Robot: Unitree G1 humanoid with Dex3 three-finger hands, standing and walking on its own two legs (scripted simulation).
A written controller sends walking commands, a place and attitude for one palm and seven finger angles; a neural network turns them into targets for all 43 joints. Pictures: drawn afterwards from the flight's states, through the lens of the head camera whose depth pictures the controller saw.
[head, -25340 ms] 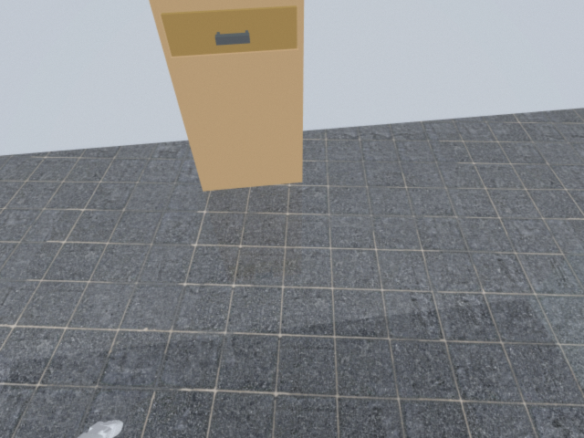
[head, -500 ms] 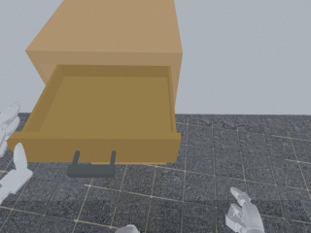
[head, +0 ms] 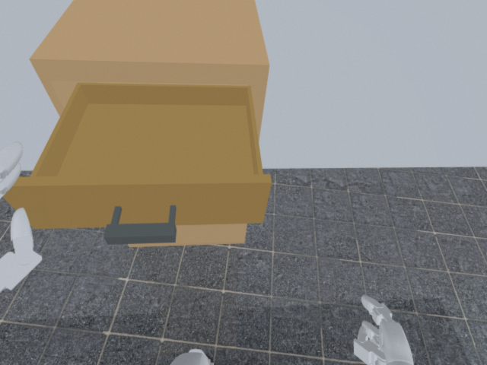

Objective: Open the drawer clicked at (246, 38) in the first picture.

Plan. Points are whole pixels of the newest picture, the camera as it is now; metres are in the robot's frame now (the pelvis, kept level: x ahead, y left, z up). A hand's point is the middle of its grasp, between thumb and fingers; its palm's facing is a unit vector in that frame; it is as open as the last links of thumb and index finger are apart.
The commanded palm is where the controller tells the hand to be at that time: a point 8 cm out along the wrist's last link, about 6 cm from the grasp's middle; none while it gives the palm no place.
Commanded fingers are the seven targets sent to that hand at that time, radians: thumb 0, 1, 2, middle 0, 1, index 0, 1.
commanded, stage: step back with the hand held close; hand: left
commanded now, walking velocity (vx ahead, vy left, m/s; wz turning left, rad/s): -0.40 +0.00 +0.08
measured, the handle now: (143, 222) +0.35 +0.20 +0.00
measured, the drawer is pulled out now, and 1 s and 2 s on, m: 0.30 0.30 0.30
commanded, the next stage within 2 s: stop stepping back and stand still in 0.04 s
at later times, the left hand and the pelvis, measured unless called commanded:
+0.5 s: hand out of the picture +0.10 +0.21 +0.17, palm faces +0.34 -0.82 -0.45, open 7.4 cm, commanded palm +0.03 +0.26 +0.19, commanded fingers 0.00 0.90 0.90 -0.20 -0.30 -0.20 -0.30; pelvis -0.09 -0.02 +0.01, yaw +1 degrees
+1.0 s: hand out of the picture +0.11 +0.22 +0.11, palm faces +0.27 -0.85 -0.46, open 7.4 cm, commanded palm none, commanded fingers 0.00 0.90 0.90 -0.20 -0.30 -0.20 -0.30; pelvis -0.10 -0.02 +0.01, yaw +1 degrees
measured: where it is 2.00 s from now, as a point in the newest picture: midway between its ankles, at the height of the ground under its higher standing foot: outside the picture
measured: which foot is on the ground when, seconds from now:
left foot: down 0.00-0.22, up 0.24-0.38, down 0.40-1.00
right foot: up 0.00-0.16, down 0.18-1.00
